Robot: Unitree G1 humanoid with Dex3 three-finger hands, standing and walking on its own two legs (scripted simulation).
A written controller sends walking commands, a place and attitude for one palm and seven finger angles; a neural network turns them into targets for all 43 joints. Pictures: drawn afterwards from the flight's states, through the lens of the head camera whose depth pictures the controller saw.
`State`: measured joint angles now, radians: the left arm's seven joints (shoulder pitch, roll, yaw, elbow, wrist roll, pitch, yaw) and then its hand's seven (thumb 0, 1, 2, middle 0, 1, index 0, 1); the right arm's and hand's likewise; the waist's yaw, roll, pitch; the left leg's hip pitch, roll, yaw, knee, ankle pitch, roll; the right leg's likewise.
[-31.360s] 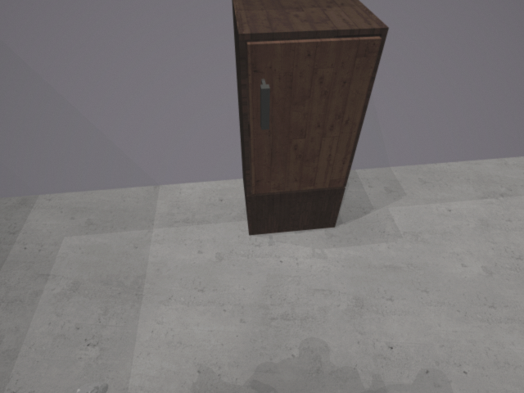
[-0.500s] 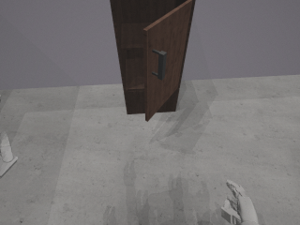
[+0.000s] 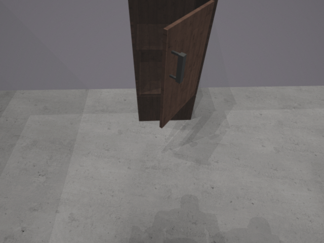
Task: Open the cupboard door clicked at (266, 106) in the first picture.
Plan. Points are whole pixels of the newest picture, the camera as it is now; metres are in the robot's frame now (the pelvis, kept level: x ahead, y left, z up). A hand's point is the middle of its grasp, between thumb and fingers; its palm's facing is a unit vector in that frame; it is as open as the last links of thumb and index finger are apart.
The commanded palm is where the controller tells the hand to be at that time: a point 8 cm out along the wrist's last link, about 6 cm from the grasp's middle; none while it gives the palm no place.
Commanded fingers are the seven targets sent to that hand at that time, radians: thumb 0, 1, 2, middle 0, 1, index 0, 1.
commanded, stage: let the arm hang, fingers relaxed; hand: left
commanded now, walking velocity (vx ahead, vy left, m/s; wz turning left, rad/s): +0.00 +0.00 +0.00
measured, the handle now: (176, 66) +0.80 -0.03 -0.03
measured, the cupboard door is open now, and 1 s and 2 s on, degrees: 50 50 50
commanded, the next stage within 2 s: look to check the result in 0.78 s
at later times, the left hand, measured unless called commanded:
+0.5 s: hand out of the picture +0.00 +0.18 -0.16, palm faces +0.01 -0.98 -0.21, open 7.4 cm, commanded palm none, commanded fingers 0.00 0.90 0.90 -0.20 -0.30 -0.20 -0.30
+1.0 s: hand out of the picture +0.01 +0.17 -0.16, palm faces +0.01 -0.98 -0.19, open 7.4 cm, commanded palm none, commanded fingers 0.00 0.90 0.90 -0.20 -0.30 -0.20 -0.30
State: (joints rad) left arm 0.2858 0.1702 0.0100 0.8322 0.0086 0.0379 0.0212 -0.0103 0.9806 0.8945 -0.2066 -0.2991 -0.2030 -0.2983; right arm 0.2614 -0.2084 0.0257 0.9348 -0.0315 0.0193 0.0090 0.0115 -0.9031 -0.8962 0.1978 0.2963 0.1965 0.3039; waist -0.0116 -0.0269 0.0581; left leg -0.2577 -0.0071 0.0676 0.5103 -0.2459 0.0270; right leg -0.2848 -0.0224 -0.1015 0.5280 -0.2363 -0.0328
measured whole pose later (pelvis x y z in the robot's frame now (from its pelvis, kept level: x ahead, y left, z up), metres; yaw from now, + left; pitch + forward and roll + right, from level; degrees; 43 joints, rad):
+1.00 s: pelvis +0.02 +0.01 +0.01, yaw -1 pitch -1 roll +0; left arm 0.27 0.13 0.01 1.15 0.01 -0.01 0.03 0.01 0.91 0.90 -0.20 -0.30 -0.20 -0.30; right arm 0.28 -0.14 0.00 1.14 -0.02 0.00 -0.03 0.01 -0.90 -0.90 0.20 0.30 0.20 0.30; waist 0.00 0.01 0.06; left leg -0.15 -0.01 0.08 0.37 -0.21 0.03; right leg -0.19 -0.02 -0.08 0.40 -0.19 -0.02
